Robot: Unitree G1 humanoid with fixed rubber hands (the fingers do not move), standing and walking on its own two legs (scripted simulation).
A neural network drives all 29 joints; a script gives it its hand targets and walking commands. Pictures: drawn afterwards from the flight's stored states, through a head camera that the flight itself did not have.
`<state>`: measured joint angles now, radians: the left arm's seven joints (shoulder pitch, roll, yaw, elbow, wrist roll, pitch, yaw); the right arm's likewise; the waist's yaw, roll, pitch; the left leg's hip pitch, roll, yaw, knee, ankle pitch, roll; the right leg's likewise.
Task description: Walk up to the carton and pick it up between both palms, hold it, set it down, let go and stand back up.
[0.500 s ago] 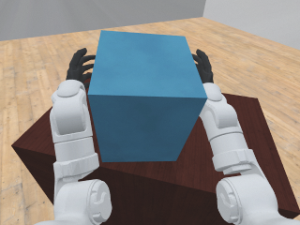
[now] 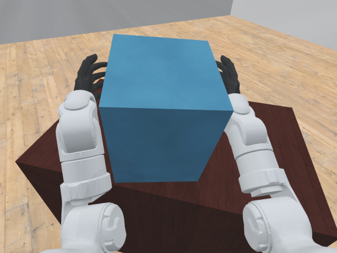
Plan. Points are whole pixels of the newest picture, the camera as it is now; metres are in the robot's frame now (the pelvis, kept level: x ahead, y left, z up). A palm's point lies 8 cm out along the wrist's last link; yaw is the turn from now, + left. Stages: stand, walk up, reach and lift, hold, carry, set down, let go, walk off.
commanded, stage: hold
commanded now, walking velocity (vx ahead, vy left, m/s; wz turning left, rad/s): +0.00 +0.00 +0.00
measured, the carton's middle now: (159, 114) +0.37 +0.01 +0.19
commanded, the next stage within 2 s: none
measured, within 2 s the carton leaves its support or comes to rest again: neither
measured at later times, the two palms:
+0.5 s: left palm (86, 94) +0.36 +0.15 +0.25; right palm (229, 93) +0.37 -0.14 +0.24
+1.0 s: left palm (90, 99) +0.35 +0.15 +0.24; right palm (233, 94) +0.37 -0.14 +0.24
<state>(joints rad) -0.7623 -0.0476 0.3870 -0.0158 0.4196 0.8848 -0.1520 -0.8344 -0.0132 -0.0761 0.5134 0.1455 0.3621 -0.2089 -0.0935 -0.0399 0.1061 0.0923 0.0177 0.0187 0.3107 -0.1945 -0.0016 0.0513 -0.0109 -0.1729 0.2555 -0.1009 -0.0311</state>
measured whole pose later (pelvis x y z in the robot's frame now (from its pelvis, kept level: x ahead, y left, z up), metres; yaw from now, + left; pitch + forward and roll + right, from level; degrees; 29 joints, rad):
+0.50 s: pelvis +0.00 +0.00 +0.00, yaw +0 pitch -12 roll -1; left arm -0.74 -0.05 0.38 -0.05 0.42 0.89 -0.15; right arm -0.82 -0.02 -0.06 0.49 0.17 0.36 -0.22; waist -0.10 -0.04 0.10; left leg 0.09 0.02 0.02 0.31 -0.20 0.00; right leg 0.06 -0.01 -0.17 0.25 -0.10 -0.03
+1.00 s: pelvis +0.00 +0.00 +0.00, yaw +0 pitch -13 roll +0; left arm -0.70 -0.06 0.37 -0.06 0.41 0.89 -0.14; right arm -0.82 -0.03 -0.03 0.50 0.19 0.38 -0.21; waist -0.11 -0.05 0.09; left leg 0.11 0.03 0.02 0.32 -0.20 -0.01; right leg 0.06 0.00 -0.17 0.26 -0.11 -0.04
